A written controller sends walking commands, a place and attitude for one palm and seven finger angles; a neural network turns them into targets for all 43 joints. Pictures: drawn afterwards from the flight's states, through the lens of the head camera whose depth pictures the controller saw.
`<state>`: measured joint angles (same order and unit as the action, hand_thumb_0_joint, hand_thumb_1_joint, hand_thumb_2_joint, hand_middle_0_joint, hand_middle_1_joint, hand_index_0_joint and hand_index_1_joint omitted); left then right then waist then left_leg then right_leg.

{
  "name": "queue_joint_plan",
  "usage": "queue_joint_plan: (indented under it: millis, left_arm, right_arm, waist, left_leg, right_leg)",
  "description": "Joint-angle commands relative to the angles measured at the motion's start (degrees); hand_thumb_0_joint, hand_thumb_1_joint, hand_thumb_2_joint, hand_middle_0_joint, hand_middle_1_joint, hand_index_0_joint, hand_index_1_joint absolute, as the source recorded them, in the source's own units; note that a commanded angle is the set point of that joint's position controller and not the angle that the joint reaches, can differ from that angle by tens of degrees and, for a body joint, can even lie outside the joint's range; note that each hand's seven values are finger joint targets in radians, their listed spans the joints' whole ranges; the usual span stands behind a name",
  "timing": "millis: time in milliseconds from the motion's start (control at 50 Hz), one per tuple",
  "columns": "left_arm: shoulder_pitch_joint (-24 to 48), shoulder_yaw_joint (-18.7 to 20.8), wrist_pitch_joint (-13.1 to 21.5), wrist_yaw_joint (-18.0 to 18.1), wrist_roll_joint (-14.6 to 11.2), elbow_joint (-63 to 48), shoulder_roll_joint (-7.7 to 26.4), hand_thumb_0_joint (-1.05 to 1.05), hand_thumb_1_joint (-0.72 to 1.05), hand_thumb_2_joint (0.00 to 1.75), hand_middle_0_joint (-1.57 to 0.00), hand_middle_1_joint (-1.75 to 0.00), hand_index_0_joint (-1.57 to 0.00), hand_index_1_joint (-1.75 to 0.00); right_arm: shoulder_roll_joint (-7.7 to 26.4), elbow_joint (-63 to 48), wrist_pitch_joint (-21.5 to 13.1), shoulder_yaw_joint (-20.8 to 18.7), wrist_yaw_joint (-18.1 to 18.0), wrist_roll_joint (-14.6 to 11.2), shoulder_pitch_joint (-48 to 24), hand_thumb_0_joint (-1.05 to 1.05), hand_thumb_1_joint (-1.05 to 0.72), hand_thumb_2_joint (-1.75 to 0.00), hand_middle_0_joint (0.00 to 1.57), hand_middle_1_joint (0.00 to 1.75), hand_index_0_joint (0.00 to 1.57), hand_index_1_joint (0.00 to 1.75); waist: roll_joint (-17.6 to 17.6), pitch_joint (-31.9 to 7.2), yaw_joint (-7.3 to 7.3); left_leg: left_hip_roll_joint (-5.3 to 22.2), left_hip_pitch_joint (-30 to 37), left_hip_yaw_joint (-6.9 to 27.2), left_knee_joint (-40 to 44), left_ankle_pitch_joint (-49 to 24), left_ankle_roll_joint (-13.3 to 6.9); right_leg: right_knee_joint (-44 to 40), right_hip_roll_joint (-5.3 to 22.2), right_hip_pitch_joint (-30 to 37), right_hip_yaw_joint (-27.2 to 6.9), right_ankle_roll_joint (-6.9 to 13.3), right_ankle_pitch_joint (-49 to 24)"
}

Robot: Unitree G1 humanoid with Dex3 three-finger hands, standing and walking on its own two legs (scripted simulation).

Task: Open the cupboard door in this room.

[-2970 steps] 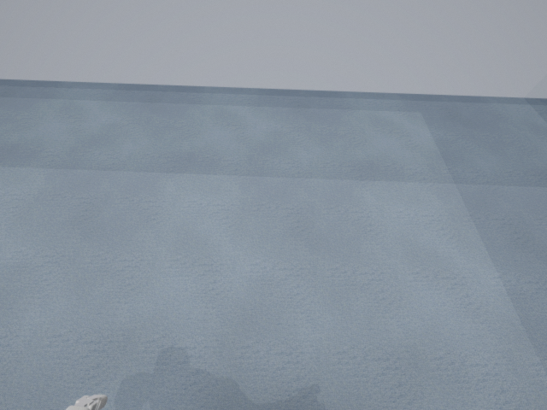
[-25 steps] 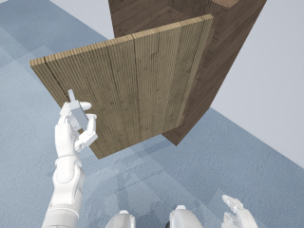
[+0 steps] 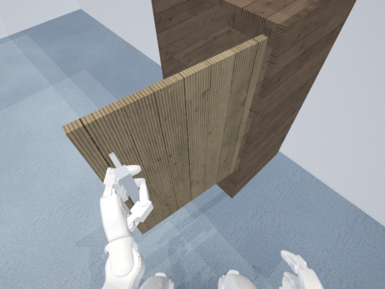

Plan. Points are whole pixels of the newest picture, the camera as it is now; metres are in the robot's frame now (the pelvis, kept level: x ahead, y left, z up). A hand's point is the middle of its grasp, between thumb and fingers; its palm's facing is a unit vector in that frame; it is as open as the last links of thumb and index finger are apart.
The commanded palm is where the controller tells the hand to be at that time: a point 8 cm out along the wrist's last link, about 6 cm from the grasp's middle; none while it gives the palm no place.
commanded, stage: open thumb and fingers to let go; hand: left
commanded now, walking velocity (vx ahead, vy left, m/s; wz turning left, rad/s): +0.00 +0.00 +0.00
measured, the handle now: (127, 182) +0.33 +0.15 +0.02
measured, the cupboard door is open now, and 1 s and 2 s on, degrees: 82 83 84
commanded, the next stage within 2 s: slide the hand sideways off the handle in 0.84 s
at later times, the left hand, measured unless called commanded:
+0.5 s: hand (148, 200) +0.29 +0.10 +0.02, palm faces +0.35 -0.94 -0.03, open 11.8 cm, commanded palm +0.25 +0.15 +0.02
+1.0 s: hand (145, 203) +0.28 +0.11 +0.02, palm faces +0.26 -0.96 -0.05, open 14.5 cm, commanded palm +0.25 +0.15 +0.02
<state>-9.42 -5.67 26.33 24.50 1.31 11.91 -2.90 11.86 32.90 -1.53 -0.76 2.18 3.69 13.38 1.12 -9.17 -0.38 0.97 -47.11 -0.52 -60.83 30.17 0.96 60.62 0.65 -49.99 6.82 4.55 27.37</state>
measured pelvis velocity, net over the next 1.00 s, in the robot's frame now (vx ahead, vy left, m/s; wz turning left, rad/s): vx -0.03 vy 0.02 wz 0.01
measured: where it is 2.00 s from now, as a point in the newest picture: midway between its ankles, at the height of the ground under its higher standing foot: outside the picture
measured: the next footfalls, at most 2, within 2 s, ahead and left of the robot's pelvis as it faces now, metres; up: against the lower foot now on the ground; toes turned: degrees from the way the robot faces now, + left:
none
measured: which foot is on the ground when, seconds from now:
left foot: down 0.00-1.00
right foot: down 0.00-1.00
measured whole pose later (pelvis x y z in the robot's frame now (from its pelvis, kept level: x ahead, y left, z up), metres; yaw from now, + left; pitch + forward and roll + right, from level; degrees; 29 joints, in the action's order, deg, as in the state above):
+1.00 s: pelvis -0.03 +0.02 -0.01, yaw +0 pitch +16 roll +0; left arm -0.1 -9.0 26.1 25.4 5.3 18.8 -1.7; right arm 11.4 33.3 -3.5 0.9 1.2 4.3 10.7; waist 1.6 -8.2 0.6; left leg -0.4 -51.1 -0.7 -65.0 29.8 -1.2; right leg 63.3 2.1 -53.0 6.5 2.9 26.2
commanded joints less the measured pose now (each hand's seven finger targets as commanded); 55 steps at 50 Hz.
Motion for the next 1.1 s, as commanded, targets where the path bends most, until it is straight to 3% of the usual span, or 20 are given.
queue_joint_plan:
  millis: [0, 40, 80, 180, 220, 400, 440, 600, 620, 700, 800, 880, 920, 940, 960, 980, 1020, 1040, 1060, 1080]
  left_arm:
    - [12.2, -2.5, 4.0, 3.2, 4.6, -11.7, 1.8, 0.0, 0.9, 0.9, -0.4, -1.35, -0.4, -1.35]
    - [11.9, -1.0, 4.5, 4.2, 6.2, -9.1, 2.9, 0.0, 0.76, 0.84, -0.39, -1.34, -0.39, -1.34]
    - [14.9, -1.8, 4.6, 4.1, 6.3, -9.5, 2.3, 0.0, 0.62, 0.78, -0.38, -1.32, -0.38, -1.32]
    - [15.8, -1.5, 3.2, 1.9, 1.9, -8.8, 0.6, 0.0, 0.27, 0.63, -0.35, -1.28, -0.35, -1.28]
    - [15.7, -0.9, 2.8, 1.6, 0.9, -8.3, 0.5, 0.0, 0.13, 0.57, -0.35, -1.27, -0.35, -1.27]
    - [18.8, -0.7, 2.8, 2.5, 2.4, -6.5, 0.9, 0.0, -0.5, 0.3, -0.3, -1.2, -0.3, -1.2]
    - [19.3, -1.4, 2.9, 2.7, 2.7, -6.1, 0.2, 0.0, -0.5, 0.3, -0.3, -1.2, -0.3, -1.2]
    - [20.0, -1.9, 2.3, 3.9, 3.2, -5.3, -0.7, 0.0, -0.5, 0.3, -0.23, -0.8, -0.23, -0.8]
    - [20.1, -0.7, 2.3, 4.2, 3.3, -5.0, 0.6, 0.0, -0.5, 0.3, -0.22, -0.75, -0.22, -0.75]
    - [20.0, -1.7, 2.0, 4.6, 3.5, -4.6, -0.7, 0.0, -0.5, 0.3, -0.19, -0.55, -0.19, -0.55]
    - [21.9, -3.2, 2.0, 5.6, 3.6, -3.9, -2.5, 0.0, -0.5, 0.3, -0.15, -0.3, -0.15, -0.3]
    - [24.1, -4.3, 1.8, 6.2, 3.8, -3.6, -3.7, 0.0, -0.5, 0.3, -0.15, -0.3, -0.15, -0.3]
    - [24.5, -2.7, 1.9, 6.4, 3.8, -3.2, -2.2, 0.0, -0.5, 0.3, -0.15, -0.3, -0.15, -0.3]
    - [24.6, -14.4, 3.1, -5.4, 10.9, -3.9, 3.1, 0.0, -0.5, 0.3, -0.15, -0.3, -0.15, -0.3]
    - [28.0, -8.1, 4.6, -11.4, 8.9, -5.9, 8.5, 0.0, -0.5, 0.3, -0.15, -0.3, -0.15, -0.3]
    - [28.9, -9.0, 5.0, -16.4, 7.5, -7.1, 8.7, 0.0, -0.5, 0.3, -0.15, -0.3, -0.15, -0.3]
    - [27.8, -9.0, 4.0, -25.8, 2.9, -6.2, 9.3, 0.0, -0.5, 0.3, -0.15, -0.3, -0.15, -0.3]
    - [27.7, -9.7, 2.7, -29.6, -1.0, -6.4, 7.4, 0.0, -0.5, 0.3, -0.15, -0.3, -0.15, -0.3]
    - [26.8, -9.1, 1.1, -31.9, -4.9, -6.9, 5.7, 0.0, -0.5, 0.3, -0.15, -0.3, -0.15, -0.3]
    - [25.6, -9.5, -0.5, -33.1, -8.0, -7.2, 3.3, 0.0, -0.5, 0.3, -0.15, -0.3, -0.15, -0.3]
  right_arm:
    - [4.6, -7.1, -3.6, -1.8, -0.8, 0.3, -3.9, 0.0, -0.9, -0.9, 0.2, 0.3, 0.2, 0.3]
    - [4.2, -6.7, -3.8, -1.8, -1.3, 0.4, -4.3, 0.0, -0.9, -0.9, 0.2, 0.3, 0.2, 0.3]
    - [4.2, -6.6, -4.0, -1.9, -1.5, 0.4, -4.3, 0.0, -0.9, -0.9, 0.2, 0.3, 0.2, 0.3]
    - [4.4, -7.1, -4.3, -1.4, -2.0, -0.2, -4.9, 0.0, -0.9, -0.9, 0.2, 0.3, 0.2, 0.3]
    - [4.4, -7.0, -4.5, -1.3, -2.1, -0.2, -4.8, 0.0, -0.9, -0.9, 0.2, 0.3, 0.2, 0.3]
    - [4.6, -7.2, -4.6, -1.1, -1.9, 0.2, -4.8, 0.0, -0.9, -0.9, 0.2, 0.3, 0.2, 0.3]
    - [4.6, -7.4, -4.5, -1.0, -1.8, 0.2, -5.1, 0.0, -0.9, -0.9, 0.2, 0.3, 0.2, 0.3]
    - [4.8, -7.3, -4.4, -1.1, -1.7, 0.3, -4.7, 0.0, -0.9, -0.9, 0.2, 0.3, 0.2, 0.3]
    - [4.9, -7.1, -4.3, -1.2, -1.7, 0.2, -4.5, 0.0, -0.9, -0.9, 0.2, 0.3, 0.2, 0.3]
    - [4.8, -7.4, -4.1, -1.1, -1.7, 0.3, -4.9, 0.0, -0.9, -0.9, 0.2, 0.3, 0.2, 0.3]
    - [4.9, -7.1, -4.2, -1.0, -1.4, 0.4, -5.0, 0.0, -0.9, -0.9, 0.2, 0.3, 0.2, 0.3]
    - [5.1, -7.3, -4.2, -1.0, -1.3, 0.4, -5.0, 0.0, -0.9, -0.9, 0.2, 0.3, 0.2, 0.3]
    - [5.1, -7.0, -4.1, -1.0, -1.5, 0.4, -5.4, 0.0, -0.9, -0.9, 0.2, 0.3, 0.2, 0.3]
    - [7.1, -6.1, -4.4, -0.6, -1.6, 0.4, -2.6, 0.0, -0.9, -0.9, 0.2, 0.3, 0.2, 0.3]
    - [7.0, -7.0, -4.4, -0.9, -2.1, -0.3, -2.2, 0.0, -0.9, -0.9, 0.2, 0.3, 0.2, 0.3]
    - [7.2, -7.5, -4.4, -0.8, -2.5, -0.6, -2.5, 0.0, -0.9, -0.9, 0.2, 0.3, 0.2, 0.3]
    - [7.6, -8.5, -5.0, -0.6, -3.1, -2.2, -2.4, 0.0, -0.9, -0.9, 0.2, 0.3, 0.2, 0.3]
    - [7.6, -9.3, -5.4, -0.3, -3.3, -3.0, -2.6, 0.0, -0.9, -0.9, 0.2, 0.3, 0.2, 0.3]
    - [7.6, -10.1, -5.8, -0.1, -3.6, -3.8, -2.8, 0.0, -0.9, -0.9, 0.2, 0.3, 0.2, 0.3]
    - [7.7, -11.0, -6.3, 0.1, -3.6, -4.5, -3.6, 0.0, -0.9, -0.9, 0.2, 0.3, 0.2, 0.3]
  waist:
    - [-6.9, -12.8, -2.35]
    - [-5.7, -12.4, -1.18]
    - [-5.0, -13.9, -1.52]
    - [-4.8, -15.9, -0.94]
    - [-7.1, -16.0, -1.05]
    - [-6.2, -14.7, -0.98]
    - [-5.0, -13.9, -0.87]
    - [-5.1, -15.1, -0.63]
    - [-5.1, -15.0, -0.46]
    - [-4.6, -14.4, -0.24]
    - [-3.8, -13.9, -0.98]
    - [-4.7, -13.5, -1.47]
    - [-5.0, -14.2, -1.0]
    - [-5.5, -12.8, -5.63]
    - [-4.4, -15.2, -4.1]
    - [-2.5, -16.1, -4.09]
    - [-2.5, -15.0, -4.25]
    - [-1.4, -14.0, -4.37]
    - [-2.4, -13.5, -4.0]
    - [-1.1, -12.6, -3.56]
  left_leg:
    - [-2.4, -2.7, 1.3, 2.8, -10.7, -1.5]
    - [-2.6, -3.5, 1.2, 2.6, -9.2, -1.5]
    - [-2.6, -2.7, 1.0, 2.3, -9.3, -1.7]
    - [-2.8, -1.8, 0.8, 2.9, -9.0, -1.6]
    - [-2.8, -2.2, 1.0, 2.8, -9.2, -1.6]
    - [-2.6, -2.0, 1.3, 3.4, -8.6, -1.7]
    - [-2.7, -1.4, 1.3, 3.9, -8.2, -1.8]
    - [-2.7, -0.6, 1.4, 4.6, -9.0, -1.8]
    - [-2.6, -0.7, 1.4, 4.7, -8.9, -1.8]
    - [-2.6, 0.0, 1.6, 5.4, -8.4, -1.7]
    - [-2.4, 1.1, 2.0, 5.6, -8.2, -1.6]
    - [-2.3, 1.4, 2.5, 6.0, -7.5, -1.6]
    - [-2.4, 1.0, 2.4, 6.0, -6.5, -1.6]
    - [-2.0, 1.1, 1.8, 4.1, -6.5, -2.5]
    - [-2.4, 0.0, 2.2, 3.7, -6.8, -2.7]
    - [-2.5, 0.3, 2.1, 3.5, -6.8, -2.8]
    - [-2.5, 1.3, 2.5, 3.8, -5.6, -2.8]
    - [-2.7, 1.9, 2.7, 4.5, -5.0, -2.8]
    - [-2.5, 2.5, 3.2, 5.4, -4.6, -2.7]
    - [-2.7, 3.1, 3.5, 6.2, -4.7, -2.6]
  right_leg:
    - [-10.6, 2.6, 16.5, -11.8, -4.2, -16.5]
    - [-10.6, 2.7, 15.6, -12.4, -3.8, -11.9]
    - [-10.6, 2.6, 15.5, -12.1, -3.6, -11.4]
    - [-11.6, 2.4, 17.6, -12.0, -3.7, -10.5]
    - [-11.7, 2.6, 18.4, -12.1, -4.3, -11.9]
    - [-10.5, 1.9, 15.5, -10.2, -3.6, -9.2]
    - [-10.3, 1.6, 14.4, -9.5, -3.4, -8.3]
    - [-9.3, 1.0, 14.1, -7.9, -3.1, -9.5]
    - [-9.4, 1.0, 14.2, -8.0, -3.1, -9.3]
    - [-9.1, 0.7, 13.1, -7.0, -2.8, -8.1]
    - [-8.4, 0.2, 10.7, -5.6, -2.7, -7.5]
    - [-8.3, 0.0, 9.7, -5.0, -2.6, -6.3]
    - [-8.5, 0.1, 10.0, -5.4, -2.7, -5.0]
    - [-7.7, 0.5, 9.1, -6.9, -2.7, -9.1]
    - [-7.0, 1.0, 10.6, -7.1, -2.2, -10.3]
    - [-6.8, 1.0, 11.3, -7.8, -2.0, -10.6]
    - [-7.6, 0.8, 10.7, -7.8, -2.1, -8.7]
    - [-8.4, 0.7, 10.6, -7.7, -2.1, -7.4]
    - [-8.8, 0.4, 10.2, -6.8, -2.2, -5.8]
    - [-9.2, 0.2, 9.8, -6.3, -2.0, -4.8]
